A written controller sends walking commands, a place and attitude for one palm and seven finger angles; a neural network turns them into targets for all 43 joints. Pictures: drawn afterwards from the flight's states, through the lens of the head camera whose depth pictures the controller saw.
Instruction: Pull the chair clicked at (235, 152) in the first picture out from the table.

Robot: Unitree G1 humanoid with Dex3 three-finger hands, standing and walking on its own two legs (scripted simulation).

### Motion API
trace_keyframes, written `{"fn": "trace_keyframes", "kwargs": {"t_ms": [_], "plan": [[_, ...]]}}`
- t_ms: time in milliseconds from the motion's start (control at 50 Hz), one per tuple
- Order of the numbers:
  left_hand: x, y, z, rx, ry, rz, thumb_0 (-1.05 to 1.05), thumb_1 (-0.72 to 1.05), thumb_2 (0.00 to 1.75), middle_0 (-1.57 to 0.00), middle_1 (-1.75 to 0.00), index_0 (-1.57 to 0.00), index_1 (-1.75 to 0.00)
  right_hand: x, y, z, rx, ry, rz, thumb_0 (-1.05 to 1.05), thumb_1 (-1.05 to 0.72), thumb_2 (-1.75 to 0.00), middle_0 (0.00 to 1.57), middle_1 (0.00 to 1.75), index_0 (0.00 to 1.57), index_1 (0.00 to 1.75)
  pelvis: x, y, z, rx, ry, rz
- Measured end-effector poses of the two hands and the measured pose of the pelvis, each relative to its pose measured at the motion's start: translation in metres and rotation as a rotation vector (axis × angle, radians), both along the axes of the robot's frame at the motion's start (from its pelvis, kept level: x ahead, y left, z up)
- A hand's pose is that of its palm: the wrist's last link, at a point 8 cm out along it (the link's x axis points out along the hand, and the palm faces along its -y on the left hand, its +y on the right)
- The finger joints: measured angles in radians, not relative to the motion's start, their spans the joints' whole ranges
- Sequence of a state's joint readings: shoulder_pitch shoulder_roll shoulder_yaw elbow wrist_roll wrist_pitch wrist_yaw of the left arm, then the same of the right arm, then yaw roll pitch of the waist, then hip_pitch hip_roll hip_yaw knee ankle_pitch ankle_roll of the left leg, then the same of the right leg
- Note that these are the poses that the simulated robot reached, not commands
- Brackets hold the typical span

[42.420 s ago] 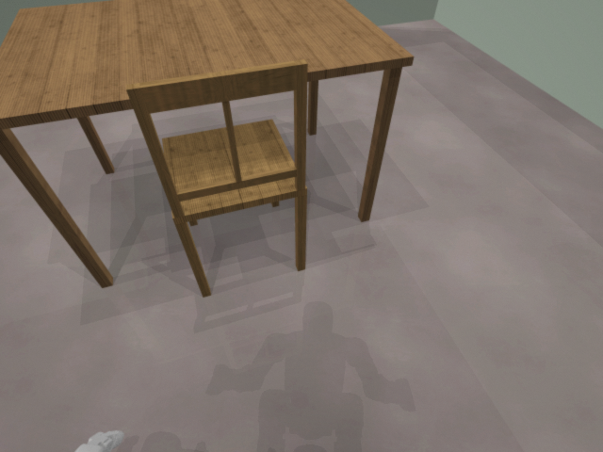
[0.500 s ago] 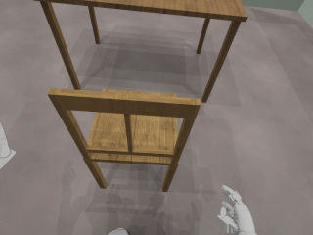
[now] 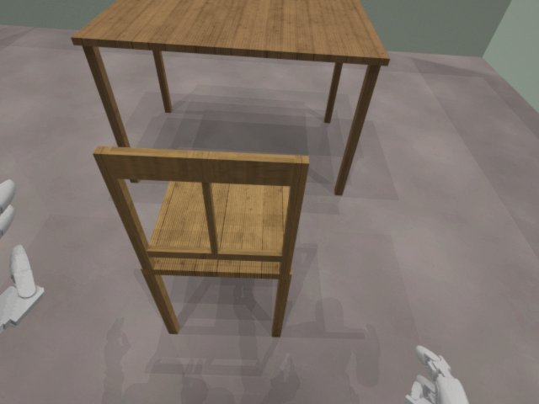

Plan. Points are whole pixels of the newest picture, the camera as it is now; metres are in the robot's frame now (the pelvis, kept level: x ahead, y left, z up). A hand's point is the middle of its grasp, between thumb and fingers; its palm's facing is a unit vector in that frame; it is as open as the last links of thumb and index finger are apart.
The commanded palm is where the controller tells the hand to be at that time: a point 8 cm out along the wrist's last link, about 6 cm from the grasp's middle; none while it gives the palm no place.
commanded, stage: stop stepping back and stand still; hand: left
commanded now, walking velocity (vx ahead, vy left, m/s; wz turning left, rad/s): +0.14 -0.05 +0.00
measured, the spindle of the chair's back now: (211, 219) +0.53 +0.15 -0.11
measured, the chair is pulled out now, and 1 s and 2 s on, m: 0.63 0.63 0.63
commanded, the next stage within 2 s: let the arm hang, fingers relaxed in 0.42 s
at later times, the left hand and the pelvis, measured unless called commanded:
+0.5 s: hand (10, 311) +0.17 +0.27 +0.16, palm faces +0.46 -0.78 -0.43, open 7.4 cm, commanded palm none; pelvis -0.01 +0.00 +0.00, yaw +1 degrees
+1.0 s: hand out of the picture +0.04 +0.20 -0.17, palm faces +0.06 -0.98 -0.21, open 7.0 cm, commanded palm none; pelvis +0.00 +0.01 +0.00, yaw +2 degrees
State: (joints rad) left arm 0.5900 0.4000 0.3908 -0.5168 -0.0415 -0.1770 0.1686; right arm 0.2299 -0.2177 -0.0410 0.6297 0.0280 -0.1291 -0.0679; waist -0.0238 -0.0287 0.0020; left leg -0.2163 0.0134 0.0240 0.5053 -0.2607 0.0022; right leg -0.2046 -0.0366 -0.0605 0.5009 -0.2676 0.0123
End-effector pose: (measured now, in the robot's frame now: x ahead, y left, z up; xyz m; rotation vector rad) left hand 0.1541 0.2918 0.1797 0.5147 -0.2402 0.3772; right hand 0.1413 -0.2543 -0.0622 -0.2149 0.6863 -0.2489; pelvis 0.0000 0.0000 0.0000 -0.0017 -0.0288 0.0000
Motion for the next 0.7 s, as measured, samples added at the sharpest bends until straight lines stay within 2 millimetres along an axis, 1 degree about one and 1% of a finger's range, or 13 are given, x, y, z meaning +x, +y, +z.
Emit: {"fn": "trace_keyframes", "kwargs": {"t_ms": [60, 120, 180, 240, 320, 400, 520, 540, 560, 580, 620, 660, 700], "plan": [[-0.016, -0.002, 0.013, 0.029, -0.054, -0.014, 0.02, 0.89, 0.9, -0.22, -0.3, -0.22, -0.3, -0.004, 0.013, 0.0, 0.03, -0.017, 0.038, 0.02, -0.9, -0.9, 0.2, 0.3, 0.2, 0.3, -0.01, -0.001, 0.001, -0.017, -0.003, 0.004], [-0.028, 0.005, 0.018, 0.05, -0.07, 0.019, 0.01, 0.89, 0.9, -0.22, -0.3, -0.22, -0.3, -0.01, 0.024, -0.003, 0.059, -0.015, 0.057, 0.02, -0.9, -0.9, 0.2, 0.3, 0.2, 0.3, -0.018, 0.0, 0.002, -0.025, 0.001, 0.0], [-0.034, 0.015, 0.016, 0.036, -0.043, 0.079, 0.01, 0.89, 0.9, -0.22, -0.3, -0.22, -0.3, -0.017, 0.032, -0.007, 0.082, 0.0, 0.064, 0.02, -0.9, -0.9, 0.21, 0.3, 0.2, 0.3, -0.023, 0.0, 0.004, -0.026, 0.009, 0.004], [-0.036, 0.018, 0.008, 0.009, -0.01, 0.116, 0.01, 0.89, 0.9, -0.21, -0.3, -0.21, -0.3, -0.025, 0.036, -0.013, 0.092, 0.023, 0.076, 0.02, -0.9, -0.9, 0.21, 0.3, 0.2, 0.3, -0.028, -0.001, 0.004, -0.021, 0.007, 0.019], [-0.038, 0.011, -0.001, -0.012, 0.015, 0.109, 0.01, 0.89, 0.9, -0.21, -0.3, -0.21, -0.3, -0.033, 0.032, -0.022, 0.082, 0.069, 0.089, 0.02, -0.9, -0.9, 0.21, 0.3, 0.21, 0.3, -0.031, -0.004, 0.001, -0.015, -0.002, 0.036], [-0.038, 0.003, -0.001, -0.009, 0.005, 0.074, 0.01, 0.89, 0.9, -0.21, -0.3, -0.21, -0.3, -0.037, 0.023, -0.025, 0.054, 0.096, 0.081, 0.02, -0.9, -0.9, 0.21, 0.3, 0.21, 0.3, -0.026, -0.004, -0.001, -0.013, -0.003, 0.031], [-0.02, 0.014, 0.0, 0.007, -0.019, 0.061, 0.01, 0.89, 0.9, -0.22, -0.3, -0.22, -0.3, -0.032, 0.013, -0.019, 0.007, 0.094, 0.041, 0.02, -0.9, -0.9, 0.21, 0.3, 0.2, 0.3, -0.012, 0.003, -0.001, -0.02, 0.0, 0.018], [-0.013, 0.018, -0.007, 0.017, 0.008, 0.059, 0.01, 0.89, 0.9, -0.21, -0.3, -0.21, -0.3, -0.029, 0.012, -0.021, 0.011, 0.094, 0.053, 0.02, -0.9, -0.9, 0.21, 0.3, 0.2, 0.3, -0.01, 0.004, -0.001, -0.02, 0.012, 0.023], [-0.003, 0.022, -0.024, -0.001, 0.076, 0.061, 0.01, 0.89, 0.9, -0.21, -0.3, -0.21, -0.3, -0.027, 0.011, -0.026, 0.019, 0.11, 0.068, 0.02, -0.9, -0.9, 0.2, 0.3, 0.2, 0.3, -0.009, 0.006, -0.003, -0.015, 0.025, 0.029], [0.007, 0.026, -0.049, -0.048, 0.174, 0.073, 0.01, 0.89, 0.9, -0.21, -0.3, -0.21, -0.3, -0.025, 0.011, -0.033, 0.029, 0.137, 0.078, 0.02, -0.9, -0.9, 0.2, 0.3, 0.2, 0.3, -0.008, 0.008, -0.005, -0.009, 0.035, 0.033], [0.019, 0.025, -0.113, -0.179, 0.421, 0.108, 0.0, 0.9, 0.9, -0.2, -0.3, -0.2, -0.3, -0.025, 0.014, -0.048, 0.053, 0.197, 0.086, 0.01, -0.9, -0.9, 0.2, 0.3, 0.2, 0.3, -0.007, 0.011, -0.007, -0.004, 0.048, 0.037], [0.014, 0.01, -0.179, -0.301, 0.684, 0.12, 0.0, 0.91, 0.9, -0.2, -0.3, -0.2, -0.3, -0.029, 0.021, -0.058, 0.079, 0.254, 0.087, 0.01, -0.9, -0.9, 0.2, 0.3, 0.2, 0.3, -0.005, 0.013, -0.007, -0.002, 0.05, 0.039], [-0.005, -0.017, -0.236, -0.405, 0.915, 0.1, 0.01, 0.91, 0.9, -0.2, -0.3, -0.2, -0.3, -0.037, 0.029, -0.063, 0.099, 0.307, 0.084, 0.01, -0.9, -0.9, 0.2, 0.3, 0.2, 0.3, -0.002, 0.013, -0.007, 0.004, 0.045, 0.041]]}}
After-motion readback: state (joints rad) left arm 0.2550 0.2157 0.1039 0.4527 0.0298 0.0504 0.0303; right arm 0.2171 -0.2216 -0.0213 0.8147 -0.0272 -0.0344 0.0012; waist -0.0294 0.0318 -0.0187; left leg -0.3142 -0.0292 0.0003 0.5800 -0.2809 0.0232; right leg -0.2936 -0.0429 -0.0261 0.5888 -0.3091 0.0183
